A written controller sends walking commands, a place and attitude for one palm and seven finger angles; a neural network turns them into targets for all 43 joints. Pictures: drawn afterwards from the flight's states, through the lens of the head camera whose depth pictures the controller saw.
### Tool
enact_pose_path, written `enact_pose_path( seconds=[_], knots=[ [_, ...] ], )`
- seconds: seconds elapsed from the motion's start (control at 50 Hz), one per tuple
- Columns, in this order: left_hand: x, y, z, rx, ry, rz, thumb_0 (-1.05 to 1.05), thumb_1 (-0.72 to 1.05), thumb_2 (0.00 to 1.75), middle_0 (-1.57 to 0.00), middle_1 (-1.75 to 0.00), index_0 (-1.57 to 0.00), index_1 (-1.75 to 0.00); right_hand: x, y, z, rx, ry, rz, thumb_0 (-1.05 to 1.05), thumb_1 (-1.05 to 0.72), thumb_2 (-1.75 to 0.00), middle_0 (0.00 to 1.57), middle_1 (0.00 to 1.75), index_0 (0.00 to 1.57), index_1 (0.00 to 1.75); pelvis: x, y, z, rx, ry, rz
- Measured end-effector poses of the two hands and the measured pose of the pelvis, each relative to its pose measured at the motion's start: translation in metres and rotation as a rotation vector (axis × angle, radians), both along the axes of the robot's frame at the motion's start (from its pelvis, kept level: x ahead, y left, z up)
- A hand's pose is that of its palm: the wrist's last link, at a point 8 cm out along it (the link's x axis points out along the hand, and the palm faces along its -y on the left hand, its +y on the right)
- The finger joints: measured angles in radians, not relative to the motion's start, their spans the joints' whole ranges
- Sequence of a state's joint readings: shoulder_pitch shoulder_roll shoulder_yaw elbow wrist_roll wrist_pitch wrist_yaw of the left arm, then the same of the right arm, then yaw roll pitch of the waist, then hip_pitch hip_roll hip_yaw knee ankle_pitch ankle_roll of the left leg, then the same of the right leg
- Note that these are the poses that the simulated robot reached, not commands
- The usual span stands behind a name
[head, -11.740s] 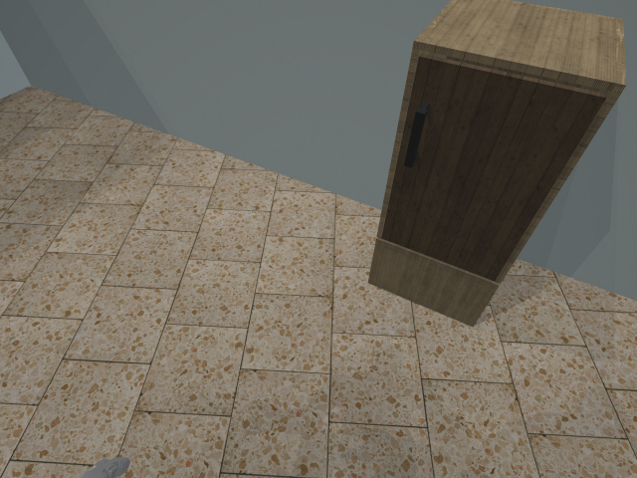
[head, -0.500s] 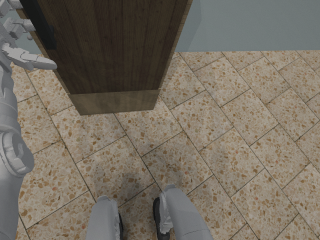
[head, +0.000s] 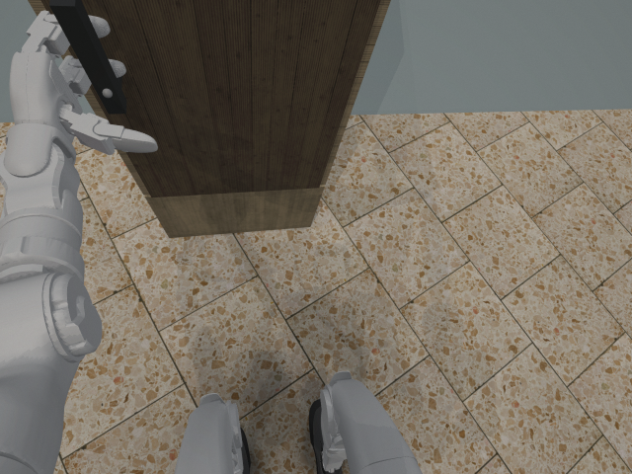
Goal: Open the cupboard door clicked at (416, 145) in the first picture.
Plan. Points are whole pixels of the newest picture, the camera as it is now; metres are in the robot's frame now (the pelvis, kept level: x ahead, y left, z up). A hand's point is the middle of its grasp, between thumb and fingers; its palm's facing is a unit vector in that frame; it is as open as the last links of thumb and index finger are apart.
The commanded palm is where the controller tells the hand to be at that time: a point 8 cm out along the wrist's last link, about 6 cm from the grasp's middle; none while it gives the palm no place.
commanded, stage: slide the fingers in behind the handle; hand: left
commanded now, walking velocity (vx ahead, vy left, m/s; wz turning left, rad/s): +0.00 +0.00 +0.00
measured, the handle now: (95, 47) +0.61 +0.19 +0.06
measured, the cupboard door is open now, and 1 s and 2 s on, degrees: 0 0 4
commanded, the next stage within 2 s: close the thumb around the handle in 0.84 s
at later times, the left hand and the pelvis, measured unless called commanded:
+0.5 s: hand (121, 95) +0.55 +0.16 +0.05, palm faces +0.03 -1.00 -0.01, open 14.1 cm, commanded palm +0.53 +0.18 +0.05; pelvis +0.00 +0.00 +0.00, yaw +1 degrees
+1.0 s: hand (121, 94) +0.55 +0.16 +0.05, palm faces +0.02 -1.00 -0.01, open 14.0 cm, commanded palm +0.53 +0.18 +0.05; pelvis +0.00 +0.00 +0.00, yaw +1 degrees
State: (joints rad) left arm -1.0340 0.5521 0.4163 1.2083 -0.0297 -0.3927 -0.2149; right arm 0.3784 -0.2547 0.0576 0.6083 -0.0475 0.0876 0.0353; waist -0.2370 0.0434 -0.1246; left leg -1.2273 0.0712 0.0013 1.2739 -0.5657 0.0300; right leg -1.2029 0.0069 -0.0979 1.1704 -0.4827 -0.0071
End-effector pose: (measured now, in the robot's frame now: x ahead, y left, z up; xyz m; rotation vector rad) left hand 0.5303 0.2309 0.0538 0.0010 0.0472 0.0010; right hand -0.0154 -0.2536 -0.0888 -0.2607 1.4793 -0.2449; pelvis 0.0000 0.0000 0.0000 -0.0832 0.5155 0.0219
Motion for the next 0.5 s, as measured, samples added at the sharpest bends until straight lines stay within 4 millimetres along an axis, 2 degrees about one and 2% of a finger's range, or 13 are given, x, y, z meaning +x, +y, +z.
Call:
enact_pose_path(
  seconds=[0.22, 0.34, 0.5],
  knots=[
    [-0.007, -0.007, 0.006, 0.017, -0.038, 0.008, -0.02, -0.50, 0.30, -0.30, -1.20, -0.30, -1.20, -0.001, -0.001, -0.001, 0.015, -0.006, -0.004, 0.00, -0.91, -0.90, 0.21, 0.30, 0.21, 0.30, -0.001, -0.002, 0.001, 0.007, -0.010, -0.003],
    [-0.007, -0.014, 0.002, 0.004, 0.000, 0.009, -0.02, -0.50, 0.30, -0.29, -1.20, -0.30, -1.20, -0.001, -0.003, -0.002, 0.012, -0.009, 0.005, 0.00, -0.91, -0.90, 0.21, 0.30, 0.21, 0.30, -0.003, -0.004, 0.001, 0.007, -0.013, 0.006],
    [-0.007, -0.016, 0.002, 0.012, -0.031, 0.031, -0.02, -0.50, 0.30, -0.29, -1.20, -0.28, -1.20, -0.006, -0.005, -0.004, 0.011, 0.001, 0.007, 0.00, -0.91, -0.90, 0.21, 0.30, 0.21, 0.30, -0.005, -0.004, -0.002, 0.008, -0.006, 0.005]
  ],
)
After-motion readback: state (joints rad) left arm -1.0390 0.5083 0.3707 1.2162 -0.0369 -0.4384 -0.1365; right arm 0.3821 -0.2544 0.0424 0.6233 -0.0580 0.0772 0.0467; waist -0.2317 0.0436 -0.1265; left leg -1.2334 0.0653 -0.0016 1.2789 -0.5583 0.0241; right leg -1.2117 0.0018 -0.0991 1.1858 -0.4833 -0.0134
